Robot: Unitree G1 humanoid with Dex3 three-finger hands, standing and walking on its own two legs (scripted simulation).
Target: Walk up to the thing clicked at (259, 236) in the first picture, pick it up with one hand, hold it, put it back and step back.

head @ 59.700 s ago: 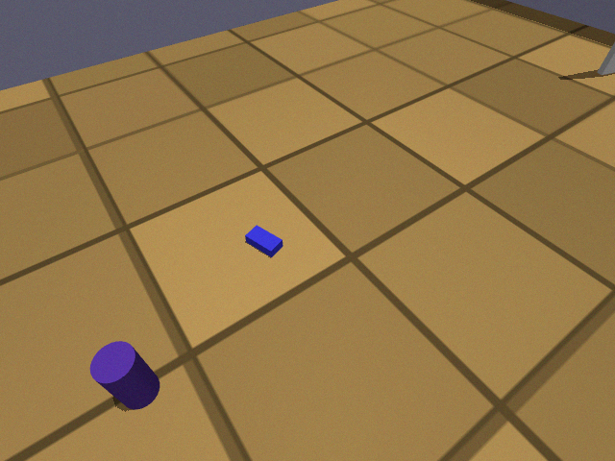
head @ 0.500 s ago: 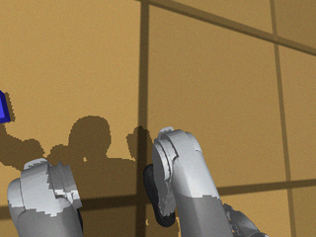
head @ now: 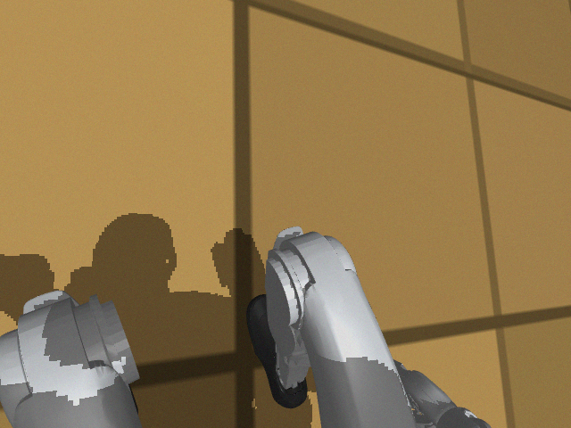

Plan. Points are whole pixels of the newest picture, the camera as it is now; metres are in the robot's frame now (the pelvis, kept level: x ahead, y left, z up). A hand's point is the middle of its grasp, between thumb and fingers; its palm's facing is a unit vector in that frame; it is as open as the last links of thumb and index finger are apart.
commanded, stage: rest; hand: left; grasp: from above
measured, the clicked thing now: out of the picture +0.42 +0.35 -0.27
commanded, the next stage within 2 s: open in 0.14 s
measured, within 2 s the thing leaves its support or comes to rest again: neither
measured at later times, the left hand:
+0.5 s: hand out of the picture +0.42 +0.35 -0.25, palm faces -0.47 -0.15 -0.87, open 10.7 cm
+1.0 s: hand out of the picture +0.42 +0.35 -0.24, palm faces -0.47 -0.14 -0.87, open 13.7 cm
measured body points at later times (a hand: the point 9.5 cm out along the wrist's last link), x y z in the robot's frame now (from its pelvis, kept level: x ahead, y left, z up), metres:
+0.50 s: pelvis +0.00 +0.00 +0.00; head +0.26 +0.14 +0.33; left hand +0.44 +0.35 -0.20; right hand +0.08 -0.26 -0.06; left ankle +0.06 +0.13 -0.26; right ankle +0.11 -0.14 -0.26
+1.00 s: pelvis +0.00 +0.00 +0.00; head +0.26 +0.14 +0.33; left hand +0.44 +0.35 -0.19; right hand +0.08 -0.25 -0.06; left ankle +0.06 +0.13 -0.26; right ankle +0.11 -0.14 -0.26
